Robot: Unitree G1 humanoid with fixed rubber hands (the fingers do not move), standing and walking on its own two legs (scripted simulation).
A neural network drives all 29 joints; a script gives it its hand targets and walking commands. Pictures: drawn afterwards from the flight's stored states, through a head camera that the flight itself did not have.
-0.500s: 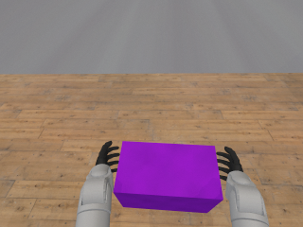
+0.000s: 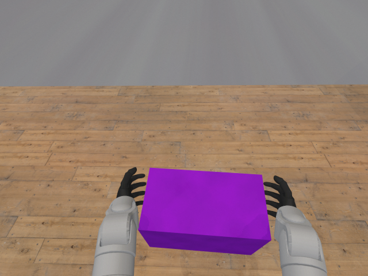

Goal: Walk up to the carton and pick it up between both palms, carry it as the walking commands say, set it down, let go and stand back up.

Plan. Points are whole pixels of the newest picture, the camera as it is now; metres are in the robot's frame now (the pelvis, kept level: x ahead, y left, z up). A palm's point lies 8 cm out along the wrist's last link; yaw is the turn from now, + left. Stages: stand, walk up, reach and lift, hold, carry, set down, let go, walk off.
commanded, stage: carry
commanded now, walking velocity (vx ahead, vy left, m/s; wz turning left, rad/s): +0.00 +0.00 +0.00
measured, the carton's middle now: (202, 213) +0.31 +0.00 -0.06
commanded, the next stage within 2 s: hold in 0.06 s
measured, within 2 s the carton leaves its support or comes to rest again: neither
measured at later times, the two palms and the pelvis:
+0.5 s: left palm (129, 197) +0.28 +0.16 +0.06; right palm (296, 206) +0.28 -0.19 +0.04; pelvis +0.00 -0.01 +0.01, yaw +8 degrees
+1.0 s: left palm (132, 211) +0.29 +0.17 -0.03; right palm (276, 209) +0.31 -0.18 -0.04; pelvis +0.00 -0.04 +0.00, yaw +11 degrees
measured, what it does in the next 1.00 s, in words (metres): stands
